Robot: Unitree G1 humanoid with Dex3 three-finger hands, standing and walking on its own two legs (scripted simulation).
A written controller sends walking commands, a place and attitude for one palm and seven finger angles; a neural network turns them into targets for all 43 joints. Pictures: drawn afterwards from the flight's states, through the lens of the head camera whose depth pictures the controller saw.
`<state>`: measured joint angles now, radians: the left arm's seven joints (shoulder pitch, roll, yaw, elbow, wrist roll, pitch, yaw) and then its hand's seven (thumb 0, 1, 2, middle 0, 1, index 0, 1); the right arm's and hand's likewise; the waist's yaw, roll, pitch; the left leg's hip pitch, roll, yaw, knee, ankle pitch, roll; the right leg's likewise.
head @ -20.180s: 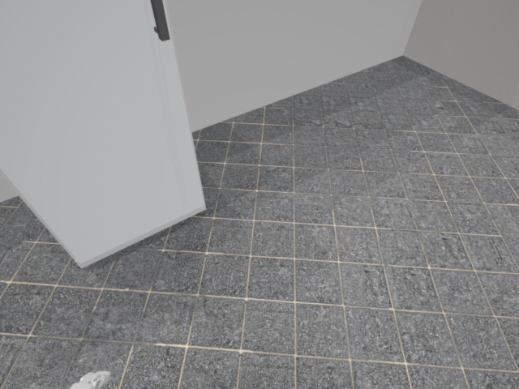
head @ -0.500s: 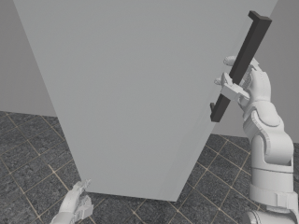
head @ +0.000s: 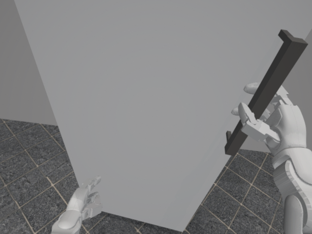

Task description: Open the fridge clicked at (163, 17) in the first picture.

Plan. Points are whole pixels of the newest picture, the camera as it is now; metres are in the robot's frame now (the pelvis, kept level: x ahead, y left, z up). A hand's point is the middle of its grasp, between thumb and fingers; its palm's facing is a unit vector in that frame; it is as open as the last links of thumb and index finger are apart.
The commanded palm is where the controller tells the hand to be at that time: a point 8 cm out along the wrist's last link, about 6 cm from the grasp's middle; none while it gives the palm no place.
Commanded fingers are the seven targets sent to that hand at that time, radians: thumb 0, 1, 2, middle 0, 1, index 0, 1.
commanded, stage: walk backward, drawing the door open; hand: right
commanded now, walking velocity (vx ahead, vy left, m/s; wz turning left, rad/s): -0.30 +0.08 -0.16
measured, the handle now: (252, 102) +0.33 -0.16 +0.26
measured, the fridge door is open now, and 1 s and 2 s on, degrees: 7 27 53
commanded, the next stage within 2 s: none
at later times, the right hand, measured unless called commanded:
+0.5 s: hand (244, 158) +0.20 -0.11 +0.24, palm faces +0.15 +0.96 -0.23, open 7.5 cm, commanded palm +0.16 -0.16 +0.25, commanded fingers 0.00 -0.90 -0.90 0.45 1.40 0.45 1.40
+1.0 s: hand (226, 207) +0.12 -0.06 +0.23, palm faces +0.26 +0.94 -0.23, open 7.8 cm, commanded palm +0.07 -0.10 +0.24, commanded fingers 0.00 -0.90 -0.90 0.45 1.40 0.45 1.40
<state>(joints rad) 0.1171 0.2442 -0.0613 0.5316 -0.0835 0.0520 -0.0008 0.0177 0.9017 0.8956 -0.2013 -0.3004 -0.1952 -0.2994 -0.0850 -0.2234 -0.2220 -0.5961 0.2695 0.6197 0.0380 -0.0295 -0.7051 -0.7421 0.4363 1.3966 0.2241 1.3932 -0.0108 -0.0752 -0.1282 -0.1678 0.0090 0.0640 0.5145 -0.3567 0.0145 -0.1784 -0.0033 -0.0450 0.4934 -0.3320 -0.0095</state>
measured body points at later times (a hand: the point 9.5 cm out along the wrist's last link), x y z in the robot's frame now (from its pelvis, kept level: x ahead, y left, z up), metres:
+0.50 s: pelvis -0.09 +0.02 +0.00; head -0.04 +0.04 +0.45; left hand +0.07 +0.23 -0.11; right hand +0.18 -0.16 +0.25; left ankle -0.07 +0.10 -0.74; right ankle -0.09 -0.13 -0.70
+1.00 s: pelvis -0.16 +0.12 +0.00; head -0.07 +0.10 +0.44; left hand +0.10 +0.25 -0.11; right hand +0.10 -0.11 +0.24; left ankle -0.12 +0.16 -0.74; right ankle -0.23 +0.01 -0.68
